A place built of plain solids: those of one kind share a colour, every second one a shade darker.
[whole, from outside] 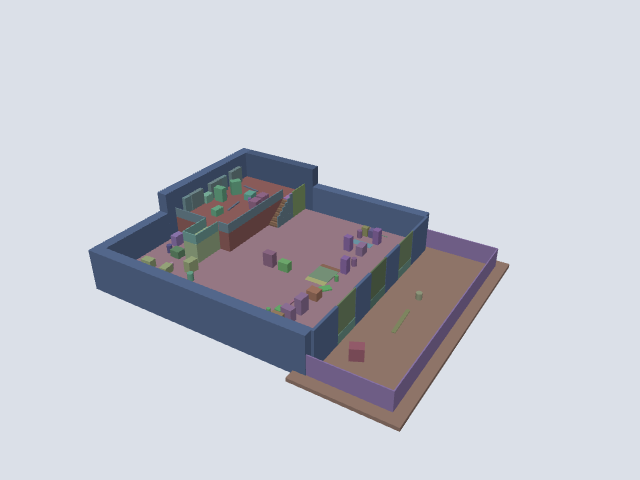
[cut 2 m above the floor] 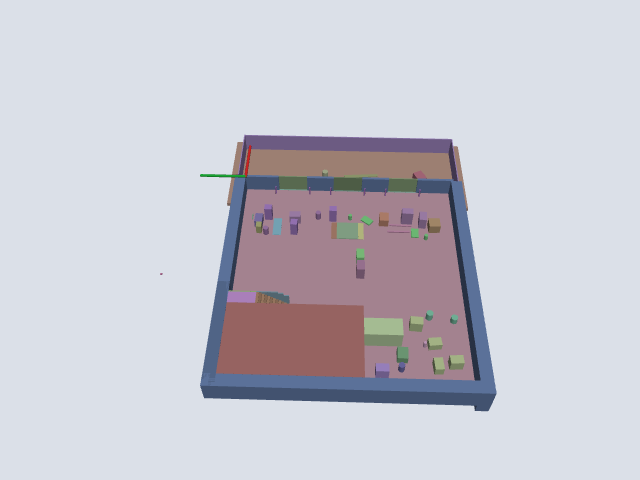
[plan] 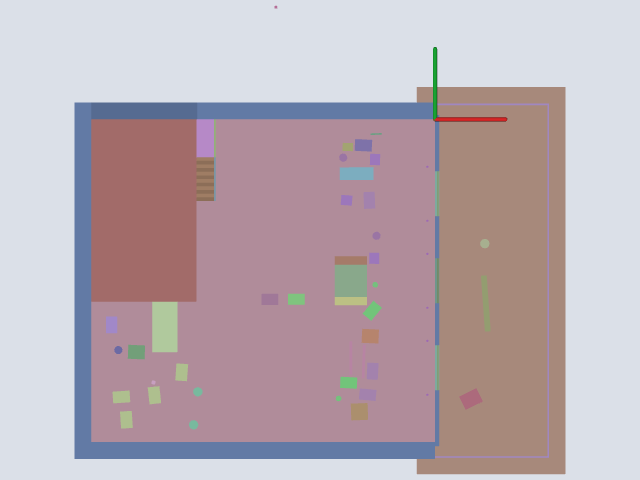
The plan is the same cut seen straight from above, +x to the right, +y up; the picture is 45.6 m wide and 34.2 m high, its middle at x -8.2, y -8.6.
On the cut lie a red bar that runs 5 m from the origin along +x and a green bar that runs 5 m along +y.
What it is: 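13 risers of 0.175 m up to a deck 2.27 m over the floor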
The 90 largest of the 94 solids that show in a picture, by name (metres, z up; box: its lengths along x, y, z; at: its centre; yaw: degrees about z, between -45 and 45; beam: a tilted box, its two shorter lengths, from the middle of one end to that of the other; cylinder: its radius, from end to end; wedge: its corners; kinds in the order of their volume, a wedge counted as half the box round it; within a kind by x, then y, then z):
{
 "floor_hall_concrete_1": {"box": [24.5, 23.0, 1.45], "at": [-12.25, -11.5, -0.72]},
 "wall_metal_1": {"box": [1.2, 12.4, 3.6], "at": [-25.1, -18.0, 1.4]},
 "wall_metal_2": {"box": [1.2, 15.4, 5.88], "at": [-25.1, -6.5, 2.54]},
 "wall_metal_3": {"box": [11.15, 1.2, 5.88], "at": [-20.12, 0.6, 2.54]},
 "wall_metal_4": {"box": [25.7, 1.2, 4.65], "at": [-12.85, -23.6, 0.88]},
 "wall_metal_5": {"box": [16.95, 1.2, 4.65], "at": [-8.47, 0.6, 0.88]},
 "wall_metal_6": {"box": [0.3, 4.0, 4.65], "at": [0.15, -21.3, 0.88]},
 "wall_metal_7": {"box": [0.3, 3.0, 4.65], "at": [0.15, -14.6, 0.88]},
 "wall_metal_8": {"box": [0.3, 3.0, 4.65], "at": [0.15, -8.4, 0.88]},
 "wall_metal_9": {"box": [0.3, 4.0, 4.65], "at": [0.15, -1.7, 0.88]},
 "floor_mezz_floorboards_1": {"box": [7.5, 13.0, 2.67], "at": [-20.75, -6.5, 0.94]},
 "yard_yard_asphalt_1": {"box": [10.6, 27.6, 0.4], "at": [4.0, -11.5, -1.25]},
 "stair_mezz_concrete_1": {"box": [1.25, 3.12, 0.23], "at": [-16.38, -4.26, 0.06]},
 "stair_mezz_concrete_2": {"box": [1.25, 2.86, 0.4], "at": [-16.38, -4.13, 0.15]},
 "stair_mezz_concrete_3": {"box": [1.25, 2.6, 0.57], "at": [-16.38, -4.0, 0.24]},
 "stair_mezz_concrete_4": {"box": [1.25, 2.34, 0.75], "at": [-16.38, -3.87, 0.33]},
 "stair_mezz_concrete_5": {"box": [1.25, 2.08, 0.93], "at": [-16.38, -3.74, 0.41]},
 "stair_mezz_concrete_6": {"box": [1.25, 1.82, 1.1], "at": [-16.38, -3.61, 0.5]},
 "stair_mezz_concrete_7": {"box": [1.25, 1.56, 1.27], "at": [-16.38, -3.48, 0.59]},
 "stair_mezz_concrete_8": {"box": [1.25, 1.3, 1.45], "at": [-16.38, -3.35, 0.68]},
 "stair_mezz_concrete_9": {"box": [1.25, 1.04, 1.62], "at": [-16.38, -3.22, 0.76]},
 "stair_mezz_concrete_10": {"box": [1.25, 0.78, 1.8], "at": [-16.38, -3.09, 0.85]},
 "stair_mezz_concrete_11": {"box": [1.25, 0.52, 1.98], "at": [-16.38, -2.96, 0.94]},
 "stair_mezz_concrete_12": {"box": [1.25, 0.26, 2.15], "at": [-16.38, -2.83, 1.02]},
 "floor_gangwaymezz_metal_1": {"box": [1.8, 3.6, 2.33], "at": [-19.25, -14.8, 1.11]},
 "fence_metal_1": {"box": [8.24, 0.12, 2.6], "at": [4.0, -24.06, -0.15]},
 "fence_metal_2": {"box": [8.24, 0.12, 2.6], "at": [4.0, 1.06, -0.15]},
 "fence_metal_3": {"box": [0.12, 25.24, 2.6], "at": [8.06, -11.5, -0.15]},
 "floor_mezzland_floorboards_1": {"box": [1.25, 2.7, 2.67], "at": [-16.38, -1.35, 0.94]},
 "shelf_1": {"box": [0.5, 2.0, 1.9], "at": [-24.21, -9.79, 3.23]},
 "shelf_2": {"box": [0.5, 2.0, 1.92], "at": [-24.21, -6.47, 3.24]},
 "shelf_3": {"box": [0.5, 2.0, 2.0], "at": [-24.21, -2.61, 3.27]},
 "load_sacks_side_1": {"box": [1.22, 0.84, 0.96], "at": [-22.35, -19.78, 0.48], "yaw": 3.7},
 "load_sacks_side_2": {"box": [0.84, 1.22, 1.16], "at": [-21.99, -21.41, 0.58], "yaw": 3.7},
 "load_sacks_side_3": {"box": [0.84, 1.22, 0.82], "at": [-20.0, -19.66, 0.41], "yaw": 6.2},
 "load_sacks_side_4": {"box": [0.84, 1.22, 1.32], "at": [-18.05, -18.03, 0.66], "yaw": -4.0},
 "floor_sill_concrete_1": {"box": [0.3, 3.2, 1.45], "at": [0.15, -17.7, -0.72]},
 "floor_sill_concrete_2": {"box": [0.3, 3.2, 1.45], "at": [0.15, -11.5, -0.72]},
 "floor_sill_concrete_3": {"box": [0.3, 3.2, 1.45], "at": [0.15, -5.3, -0.72]},
 "load_cartons_hall_1": {"box": [1.2, 0.8, 1.4], "at": [-4.8, -19.62, 0.7], "yaw": -5.2},
 "load_cartons_hall_2": {"box": [0.8, 1.2, 1.11], "at": [-4.68, -5.77, 0.55], "yaw": 2.4},
 "load_cartons_hall_3": {"box": [0.8, 1.2, 1.73], "at": [-4.45, -17.95, 0.86], "yaw": -2.7},
 "load_cartons_1": {"box": [1.2, 0.8, 1.68], "at": [-22.92, -7.11, 3.11], "yaw": 1.7},
 "load_cartons_2": {"box": [0.8, 1.2, 1.72], "at": [-22.5, -4.72, 3.13], "yaw": -35.8},
 "load_cartons_3": {"box": [0.8, 1.2, 0.81], "at": [-20.94, -10.09, 2.68], "yaw": -4.4},
 "shutter_metal_1": {"box": [0.12, 3.2, 3.3], "at": [0.2, -17.7, 1.65]},
 "shutter_metal_2": {"box": [0.12, 3.2, 3.3], "at": [0.2, -11.5, 1.65]},
 "shutter_metal_3": {"box": [0.12, 3.2, 3.3], "at": [0.2, -5.3, 1.65]},
 "cage_hall_1": {"box": [0.8, 0.72, 1.68], "at": [-6.3, -5.77, 0.84], "yaw": -4.5},
 "cage_hall_2": {"box": [0.72, 0.8, 1.75], "at": [-4.34, -9.9, 0.87], "yaw": -0.6},
 "cage_hall_3": {"box": [0.72, 0.8, 1.72], "at": [-4.28, -2.86, 0.86], "yaw": -1.6},
 "rail_mezz_1": {"box": [4.35, 0.12, 1.1], "at": [-22.32, -12.94, 2.83]},
 "rail_mezz_2": {"box": [1.23, 0.12, 1.1], "at": [-17.73, -12.94, 2.83]},
 "rail_mezz_3": {"box": [0.12, 10.3, 1.1], "at": [-17.06, -7.85, 2.83]},
 "rail_mezz_4": {"box": [0.12, 0.52, 1.8], "at": [-15.69, -5.04, 0.9]},
 "rail_mezz_5": {"box": [0.12, 0.52, 2.15], "at": [-15.69, -4.52, 1.07]},
 "rail_mezz_6": {"box": [0.12, 0.52, 2.5], "at": [-15.69, -4.0, 1.25]},
 "rail_mezz_7": {"box": [0.12, 0.52, 2.85], "at": [-15.69, -3.48, 1.43]},
 "rail_mezz_8": {"box": [0.12, 0.52, 3.2], "at": [-15.69, -2.96, 1.6]},
 "load_crate_1": {"box": [1.0, 1.2, 1.03], "at": [-18.24, -6.55, 2.79], "yaw": 3.1},
 "load_crate_2": {"box": [1.0, 1.2, 1.1], "at": [-18.24, -5.14, 2.82], "yaw": -5.2},
 "bigbin_yard_1": {"box": [1.37, 1.07, 1.34], "at": [2.56, -19.93, -0.38], "yaw": 26.5},
 "cabinet_1": {"box": [0.45, 1.0, 1.86], "at": [-24.23, -11.35, 3.21]},
 "cabinet_2": {"box": [0.45, 1.0, 1.91], "at": [-24.23, -4.91, 3.23]},
 "load_drums_hall_1": {"box": [1.2, 1.2, 1.04], "at": [-5.39, -20.84, 0.52], "yaw": 1.9},
 "load_sacks_pinch_1": {"box": [1.2, 0.8, 1.54], "at": [-11.77, -12.82, 0.77]},
 "load_bales_side_1": {"box": [0.8, 1.2, 1.23], "at": [-23.05, -14.65, 0.61], "yaw": -0.3},
 "rail_gangwaymezz_1": {"box": [0.12, 3.48, 1.1], "at": [-20.09, -14.8, 2.83]},
 "rail_gangwaymezz_2": {"box": [1.8, 0.12, 1.1], "at": [-19.25, -16.54, 2.83]},
 "rail_gangwaymezz_3": {"box": [0.12, 3.48, 1.1], "at": [-18.41, -14.8, 2.83]},
 "stillage_hall_1": {"box": [1.2, 1.0, 0.94], "at": [-4.62, -15.45, 0.47], "yaw": -2.6},
 "rail_mezzland_1": {"box": [0.12, 2.7, 3.38], "at": [-15.69, -1.35, 1.69]},
 "load_crate_side_1": {"box": [1.2, 1.0, 0.85], "at": [-21.28, -16.59, 0.43], "yaw": -2.2},
 "load_cartons_pinch_1": {"box": [1.2, 0.8, 1.05], "at": [-9.88, -12.82, 0.52]},
 "stillage_1": {"box": [1.0, 1.2, 0.79], "at": [-20.18, -4.98, 2.67], "yaw": 6.1},
 "load_sacks_hall_1": {"box": [1.22, 0.84, 0.9], "at": [-5.11, -1.85, 0.45], "yaw": -2.6},
 "pallets_1": {"box": [0.8, 1.2, 0.95], "at": [-24.06, -8.13, 2.75]},
 "floor_scalea_metal_1": {"box": [2.3, 2.3, 0.12], "at": [-5.99, -11.51, 0.01]},
 "tyres_side_1": {"cylinder": 0.33, "from": [-17.21, -21.77, 0.0], "to": [-17.21, -21.77, 0.7]},
 "tyres_side_2": {"cylinder": 0.33, "from": [-16.9, -19.42, 0.0], "to": [-16.9, -19.42, 0.88]},
 "drum_hall_1": {"cylinder": 0.29, "from": [-6.54, -2.73, 0.0], "to": [-6.54, -2.73, 0.89]},
 "drum_hall_2": {"cylinder": 0.29, "from": [-4.18, -8.3, 0.0], "to": [-4.18, -8.3, 0.88]},
 "bin_hall_1": {"box": [0.74, 0.58, 1.07], "at": [-6.22, -1.97, 0.54], "yaw": -0.9},
 "pallet_hall_1": {"box": [1.2, 0.8, 0.19], "at": [-6.16, -18.77, 0.05], "yaw": -2.9},
 "pallet_hall_2": {"box": [0.8, 1.2, 0.19], "at": [-4.48, -13.64, 0.05], "yaw": -40.0},
 "tyres_yard_1": {"cylinder": 0.33, "from": [3.54, -8.86, -1.05], "to": [3.54, -8.86, -0.34]},
 "drum_side_1": {"cylinder": 0.29, "from": [-22.57, -16.44, 0.0], "to": [-22.57, -16.44, 0.89]},
 "hump_yard_1": {"box": [0.42, 4.0, 0.11], "at": [3.61, -13.12, -1.05], "yaw": 4.1},
 "mat_hall_1": {"box": [2.4, 0.9, 0.07], "at": [-5.59, -3.87, -0.02], "yaw": 0.1},
 "baulk_hall_1": {"box": [0.2, 2.4, 0.19], "at": [-6.0, -17.01, 0.05], "yaw": -0.1}
}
